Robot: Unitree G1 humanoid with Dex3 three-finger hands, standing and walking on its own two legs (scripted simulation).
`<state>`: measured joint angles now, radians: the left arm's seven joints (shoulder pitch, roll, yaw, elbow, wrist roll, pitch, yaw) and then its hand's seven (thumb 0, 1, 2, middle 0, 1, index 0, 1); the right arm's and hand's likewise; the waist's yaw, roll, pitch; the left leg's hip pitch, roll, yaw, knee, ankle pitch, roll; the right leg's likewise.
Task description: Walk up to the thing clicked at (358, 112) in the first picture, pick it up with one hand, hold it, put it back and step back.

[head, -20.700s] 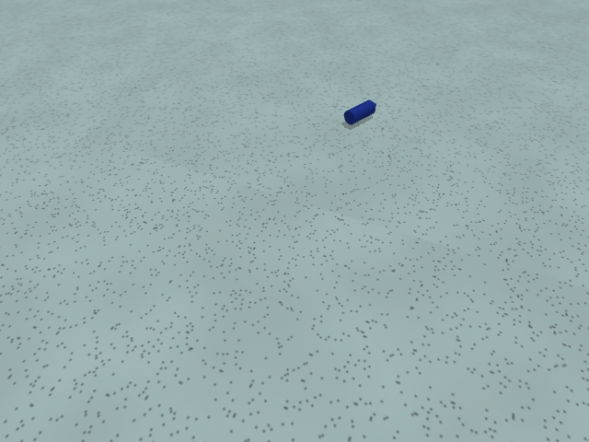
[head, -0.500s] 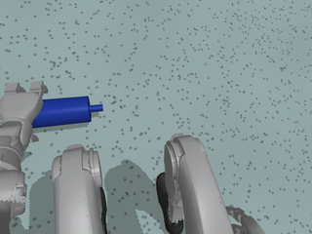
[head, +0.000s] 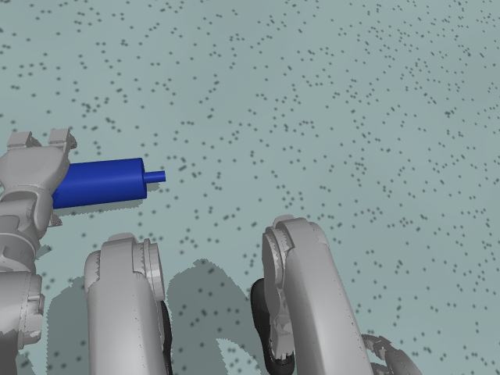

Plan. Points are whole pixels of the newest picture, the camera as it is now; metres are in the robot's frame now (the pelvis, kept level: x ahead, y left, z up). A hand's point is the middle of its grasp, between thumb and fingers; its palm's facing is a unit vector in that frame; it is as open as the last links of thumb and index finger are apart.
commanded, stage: rise first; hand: left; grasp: from above
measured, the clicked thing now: (108, 181) +0.46 +0.23 -0.29
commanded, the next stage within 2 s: approach in 0.68 s
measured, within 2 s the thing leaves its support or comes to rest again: neither
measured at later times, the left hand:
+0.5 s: hand (50, 189) +0.41 +0.29 -0.16, palm faces -0.44 -0.06 -0.89, open 14.2 cm
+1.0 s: hand (67, 185) +0.42 +0.27 -0.17, palm faces -0.44 -0.03 -0.90, open 14.1 cm
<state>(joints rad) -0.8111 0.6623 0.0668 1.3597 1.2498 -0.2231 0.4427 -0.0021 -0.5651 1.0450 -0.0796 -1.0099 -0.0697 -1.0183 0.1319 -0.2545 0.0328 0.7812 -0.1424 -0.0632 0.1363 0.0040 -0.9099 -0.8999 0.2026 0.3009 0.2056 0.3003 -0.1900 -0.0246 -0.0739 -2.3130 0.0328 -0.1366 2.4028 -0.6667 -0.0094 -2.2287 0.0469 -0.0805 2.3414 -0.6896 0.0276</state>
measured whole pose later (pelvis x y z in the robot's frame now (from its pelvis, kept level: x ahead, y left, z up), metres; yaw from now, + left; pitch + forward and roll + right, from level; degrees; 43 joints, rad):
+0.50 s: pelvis +0.00 +0.00 +0.00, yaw +1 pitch +32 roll -7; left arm -0.83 0.66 0.05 1.38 1.26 -0.23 0.44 0.00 -0.56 1.04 -0.08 -1.02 -0.07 -1.03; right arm 0.13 -0.26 0.04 0.78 -0.14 -0.07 0.13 0.00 -0.91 -0.90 0.20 0.30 0.21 0.30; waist -0.19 -0.02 -0.08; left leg -2.30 0.03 -0.13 2.39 -0.65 -0.01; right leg -2.22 0.04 -0.08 2.33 -0.68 0.02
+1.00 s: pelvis +0.00 +0.00 +0.00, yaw +1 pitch +32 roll -6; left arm -0.89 0.63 -0.03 1.45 1.26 -0.22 0.47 0.00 -0.55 1.04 -0.08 -1.05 -0.08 -1.05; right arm 0.13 -0.26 0.04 0.80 -0.16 -0.10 0.14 0.00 -0.91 -0.90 0.20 0.30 0.21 0.30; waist -0.21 -0.04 -0.08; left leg -2.32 0.02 -0.13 2.39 -0.65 -0.02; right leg -2.24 0.04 -0.08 2.34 -0.68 0.02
